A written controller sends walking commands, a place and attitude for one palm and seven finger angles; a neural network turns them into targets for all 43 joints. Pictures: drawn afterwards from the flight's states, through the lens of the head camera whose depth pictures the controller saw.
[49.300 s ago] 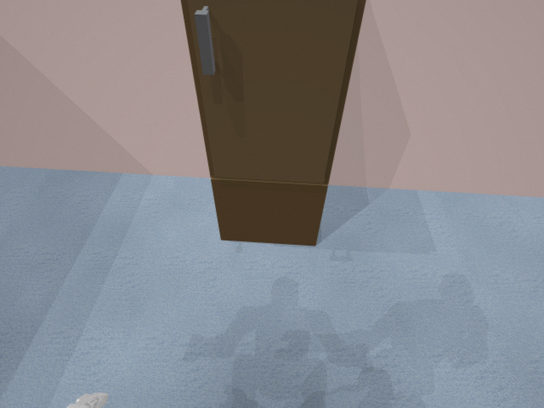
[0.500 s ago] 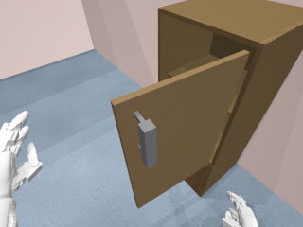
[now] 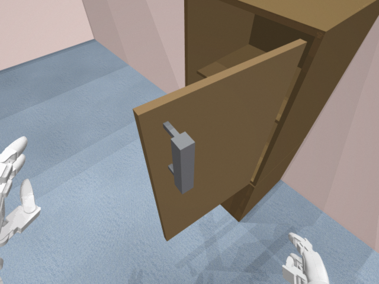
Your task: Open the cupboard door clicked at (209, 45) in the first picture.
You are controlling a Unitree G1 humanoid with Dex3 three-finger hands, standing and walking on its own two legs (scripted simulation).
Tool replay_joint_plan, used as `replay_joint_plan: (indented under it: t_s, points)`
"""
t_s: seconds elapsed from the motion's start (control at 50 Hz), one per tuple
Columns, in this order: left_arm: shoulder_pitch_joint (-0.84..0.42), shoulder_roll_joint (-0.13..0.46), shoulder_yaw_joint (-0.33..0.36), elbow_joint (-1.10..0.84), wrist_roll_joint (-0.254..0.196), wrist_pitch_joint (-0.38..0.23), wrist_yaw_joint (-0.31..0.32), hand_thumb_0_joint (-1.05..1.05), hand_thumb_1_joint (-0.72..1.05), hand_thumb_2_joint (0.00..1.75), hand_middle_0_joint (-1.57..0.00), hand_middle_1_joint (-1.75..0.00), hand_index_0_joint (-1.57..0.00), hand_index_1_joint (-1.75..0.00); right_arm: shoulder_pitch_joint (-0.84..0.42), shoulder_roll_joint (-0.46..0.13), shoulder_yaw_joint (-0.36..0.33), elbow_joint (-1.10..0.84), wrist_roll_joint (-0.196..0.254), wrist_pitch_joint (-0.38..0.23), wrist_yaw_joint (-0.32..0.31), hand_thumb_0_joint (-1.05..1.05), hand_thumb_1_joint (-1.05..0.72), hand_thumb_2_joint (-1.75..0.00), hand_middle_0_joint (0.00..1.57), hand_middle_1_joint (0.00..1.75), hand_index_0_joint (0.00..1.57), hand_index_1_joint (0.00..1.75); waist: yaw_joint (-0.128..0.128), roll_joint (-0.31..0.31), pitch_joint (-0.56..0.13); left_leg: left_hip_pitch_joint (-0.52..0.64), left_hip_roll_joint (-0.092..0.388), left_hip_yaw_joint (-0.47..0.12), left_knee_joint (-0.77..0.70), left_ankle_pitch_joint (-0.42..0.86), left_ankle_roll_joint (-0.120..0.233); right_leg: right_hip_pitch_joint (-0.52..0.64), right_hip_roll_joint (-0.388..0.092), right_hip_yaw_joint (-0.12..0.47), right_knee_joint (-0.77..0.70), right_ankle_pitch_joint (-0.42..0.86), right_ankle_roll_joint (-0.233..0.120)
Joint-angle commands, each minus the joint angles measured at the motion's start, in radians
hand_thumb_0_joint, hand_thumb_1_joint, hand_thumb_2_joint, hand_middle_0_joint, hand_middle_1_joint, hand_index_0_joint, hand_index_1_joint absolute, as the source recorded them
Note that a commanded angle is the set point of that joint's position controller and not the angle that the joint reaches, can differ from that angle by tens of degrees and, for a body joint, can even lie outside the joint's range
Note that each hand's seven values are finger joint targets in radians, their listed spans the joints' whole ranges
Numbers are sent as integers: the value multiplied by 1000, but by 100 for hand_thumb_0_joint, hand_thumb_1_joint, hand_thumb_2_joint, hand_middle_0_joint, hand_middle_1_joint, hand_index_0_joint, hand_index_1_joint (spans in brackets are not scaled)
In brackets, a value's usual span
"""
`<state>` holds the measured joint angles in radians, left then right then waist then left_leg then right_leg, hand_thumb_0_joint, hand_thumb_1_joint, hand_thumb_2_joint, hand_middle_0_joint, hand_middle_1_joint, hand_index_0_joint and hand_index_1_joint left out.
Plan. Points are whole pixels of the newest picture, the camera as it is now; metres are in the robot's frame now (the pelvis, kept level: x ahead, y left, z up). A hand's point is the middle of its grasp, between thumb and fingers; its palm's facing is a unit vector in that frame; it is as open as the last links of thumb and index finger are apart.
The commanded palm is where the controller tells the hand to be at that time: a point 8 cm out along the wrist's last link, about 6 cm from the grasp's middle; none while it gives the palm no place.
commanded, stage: step back with the hand held close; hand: left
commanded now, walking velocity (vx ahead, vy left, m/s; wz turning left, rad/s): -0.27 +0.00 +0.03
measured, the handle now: (176, 158) +0.31 +0.05 +0.14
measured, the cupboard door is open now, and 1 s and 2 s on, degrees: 83 83 83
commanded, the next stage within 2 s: stop stepping back and stand still in 0.88 s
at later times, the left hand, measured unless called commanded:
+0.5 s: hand out of the picture +0.13 +0.28 +0.15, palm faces +0.43 -0.79 -0.44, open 7.4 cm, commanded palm +0.06 +0.32 +0.18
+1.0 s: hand out of the picture +0.04 +0.23 +0.17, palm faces +0.27 -0.82 -0.51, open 7.4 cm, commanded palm -0.02 +0.29 +0.18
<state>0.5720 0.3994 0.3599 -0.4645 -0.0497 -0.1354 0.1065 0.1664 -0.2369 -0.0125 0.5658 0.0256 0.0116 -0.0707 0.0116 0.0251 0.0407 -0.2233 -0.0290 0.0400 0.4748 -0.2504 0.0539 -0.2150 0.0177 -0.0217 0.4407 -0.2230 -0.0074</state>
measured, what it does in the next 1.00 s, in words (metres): walks backwards: right foot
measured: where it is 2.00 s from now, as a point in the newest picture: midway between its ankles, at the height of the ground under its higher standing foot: outside the picture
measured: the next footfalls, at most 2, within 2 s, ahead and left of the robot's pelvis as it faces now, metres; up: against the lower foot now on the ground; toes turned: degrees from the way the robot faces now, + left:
right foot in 0.94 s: -0.21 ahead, -0.08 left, +0.00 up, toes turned -1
left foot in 1.18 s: -0.16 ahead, +0.13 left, +0.00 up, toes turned +1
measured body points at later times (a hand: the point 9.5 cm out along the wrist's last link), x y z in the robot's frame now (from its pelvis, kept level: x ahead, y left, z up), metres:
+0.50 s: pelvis -0.07 +0.02 -0.02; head -0.05 +0.04 +0.43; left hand +0.10 +0.32 +0.17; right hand +0.09 -0.22 -0.10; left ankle +0.00 +0.08 -0.74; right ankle +0.01 -0.11 -0.74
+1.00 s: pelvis -0.17 -0.01 -0.01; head -0.13 +0.01 +0.44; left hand +0.02 +0.28 +0.19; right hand +0.03 -0.22 -0.08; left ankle -0.01 +0.08 -0.73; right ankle -0.27 -0.10 -0.74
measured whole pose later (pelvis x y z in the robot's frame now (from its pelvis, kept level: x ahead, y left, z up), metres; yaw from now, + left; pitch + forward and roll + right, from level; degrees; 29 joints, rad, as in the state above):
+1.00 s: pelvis -0.17 -0.01 -0.01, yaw -2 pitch +3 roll -2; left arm 0.58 0.50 0.43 -0.62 -0.09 -0.22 0.10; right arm 0.09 -0.18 0.02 0.61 0.00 -0.07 -0.03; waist 0.02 0.00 0.03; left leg -0.55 0.02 0.03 0.49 -0.12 0.01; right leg -0.11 0.08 -0.04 0.40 -0.33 -0.04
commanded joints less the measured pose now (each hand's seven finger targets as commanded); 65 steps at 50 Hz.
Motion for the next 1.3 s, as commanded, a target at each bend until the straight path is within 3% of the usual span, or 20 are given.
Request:
replay_joint_plan:
  t_s: [0.0, 0.24, 0.34, 0.4, 0.46, 0.5, 0.56, 0.6, 0.72, 0.84, 0.88, 0.94, 0.96, 0.98, 1.0, 1.06, 1.1, 1.16, 1.2, 1.28]
  points:
    - [-9, 217, 187, -263, -8, -77, 48, 0, 90, 90, -20, -30, -20, -30, -81, -105, -42, -164, 0, -51, -17, 0, -90, -90, 20, 30, 20, 30, 7, 51, -198, -44, 145, -163, -60, 329, 1, 116, -91, 96, 59, 317, -3]
    - [-45, 177, 183, -265, 18, -98, 65, 0, 90, 90, -20, -30, -20, -30, -45, -120, -43, -168, -8, -96, -18, 0, -90, -90, 20, 30, 20, 30, -12, 52, -85, -384, 172, -221, -112, -262, 42, 93, -77, 143, 140, -28, -8]
    - [-77, 179, 173, -268, 23, -114, 77, 0, 90, 90, -20, -30, -20, -30, -26, -114, -45, -150, -16, -109, -15, 0, -90, -90, 20, 30, 20, 30, -25, -64, -64, -254, 91, -178, 82, -285, 5, -139, -174, 272, -74, -277, -67]
    - [-65, 196, 185, -283, 18, -127, 92, 0, 90, 90, -20, -30, -20, -30, -21, -106, -41, -128, -20, -113, -14, 0, -90, -90, 20, 30, 20, 30, -30, -71, -103, -137, 72, -164, 159, -192, -11, -216, -219, 261, -85, -229, -92]
    - [-52, 200, 201, -323, 17, -144, 94, 0, 90, 90, -20, -30, -20, -30, -36, -120, -37, -142, -17, -124, -14, 0, -90, -90, 20, 30, 20, 30, -27, 53, -99, -210, 143, -252, -36, -235, 14, -152, -113, 147, 48, -201, -38]
    - [-59, 207, 234, -361, 33, -159, 93, 0, 90, 90, -20, -30, -20, -30, -58, -131, -39, -147, -28, -142, -24, 0, -90, -90, 20, 30, 20, 30, -10, 288, -114, -457, 324, -457, -346, -449, 79, 98, 38, 46, 422, -154, 24]
    - [-65, 193, 213, -336, 19, -157, 93, 0, 90, 90, -20, -30, -20, -30, -26, -94, -53, -108, -42, -170, -10, 0, -90, -90, 20, 30, 20, 30, -17, 90, -134, -183, 330, -410, -239, 3, 108, -132, 25, 105, 586, -277, 14]
    - [-14, 165, 180, -307, 5, -148, 91, 0, 90, 90, -20, -30, -20, -30, -20, -89, -52, -80, -42, -179, -1, 0, -90, -90, 20, 30, 20, 30, -17, 86, -166, -28, 312, -353, -197, 250, 95, -185, 20, 86, 524, -298, 25]
    - [-42, 160, 135, -326, -7, -118, 68, 0, 90, 90, -20, -30, -20, -30, -32, -90, -42, -55, -39, -179, 20, 0, -90, -90, 20, 30, 20, 30, -13, 182, -230, 109, 264, -257, -268, 226, 48, -103, 52, 20, 310, -303, 27]
    - [16, 230, 205, -367, -46, -122, 42, 0, 90, 90, -20, -30, -20, -30, -68, -85, -30, -76, -42, -157, 30, 0, -90, -90, 20, 30, 20, 30, 12, 216, -297, 100, 215, -159, -289, 216, -8, 56, 70, -26, -4, -201, -3]
    - [43, 266, 240, -369, -54, -138, 28, 0, 90, 90, -20, -30, -20, -30, -77, -84, -27, -85, -43, -139, 35, 0, -90, -90, 20, 30, 20, 30, 19, 204, -292, 70, 186, -131, -238, 184, -35, 95, 40, -19, -153, -87, -17]
    - [-4, 294, 250, -320, -67, -164, 23, 0, 90, 90, -20, -30, -20, -30, -86, -75, -30, -85, -18, -114, 32, 0, -90, -90, 20, 30, 20, 30, 3, -146, -207, 135, 36, -13, 231, -50, -87, -282, -257, 201, -309, -97, -76]
    - [13, 243, 216, -278, -56, -145, 21, 0, 90, 90, -20, -30, -20, -30, -83, -95, -53, -85, -12, -114, 29, 0, -90, -90, 20, 30, 20, 30, 21, -265, -152, -54, -13, -56, 422, -133, -85, -244, -310, 254, -265, 81, -101]
    - [30, 260, 250, -256, -48, -129, 28, 0, 90, 90, -20, -30, -20, -30, -80, -88, -47, -92, -1, -110, 26, 0, -90, -90, 20, 30, 20, 30, 4, -229, -151, -174, -7, -74, 517, -167, -76, -175, -321, 240, -182, 323, -102]
    - [62, 224, 219, -233, -44, -102, 29, 0, 90, 90, -20, -30, -20, -30, -67, -58, -26, -92, -2, -93, 22, 0, -90, -90, 20, 30, 20, 30, -23, -138, -169, -250, 21, -76, 493, -111, -71, -24, -280, 117, -63, 535, -87]
    - [-83, 219, 184, -232, -13, -80, 53, 0, 90, 90, -20, -30, -20, -30, -96, -76, -6, -110, 4, -104, -8, 0, -90, -90, 20, 30, 20, 30, -20, -79, -90, -175, 40, -21, 263, -62, -43, 23, -269, 156, -42, 619, -76]
    - [-152, 206, 159, -217, -6, -78, 64, 0, 90, 90, -20, -30, -20, -30, -70, -91, -15, -97, 5, -128, -20, 0, -90, -90, 20, 30, 20, 30, -24, -106, -73, -69, 40, -21, 80, 16, -27, 27, -248, 144, -26, 552, -37]
    - [-141, 202, 153, -265, -2, -102, 75, 0, 90, 90, -20, -30, -20, -30, -40, -121, -32, -114, 11, -153, -20, 0, -90, -90, 20, 30, 20, 30, -6, -30, -149, 80, 116, -73, -38, 454, 7, 85, -118, 84, 51, 491, 55]
    - [-44, 207, 169, -243, 5, -102, 67, 0, 90, 90, -20, -30, -20, -30, -34, -98, -20, -116, 1, -150, -14, 0, -90, -90, 20, 30, 20, 30, -11, 53, -180, 117, 132, -141, 3, 603, 20, 57, -68, 39, 55, 396, 48]
    - [-6, 229, 211, -295, -3, -125, 56, 0, 90, 90, -20, -30, -20, -30, -51, -109, -24, -112, -15, -178, -5, 0, -90, -90, 20, 30, 20, 30, -3, 141, -110, -65, 175, -255, -200, 58, 15, 102, -3, 15, 7, -107, 19]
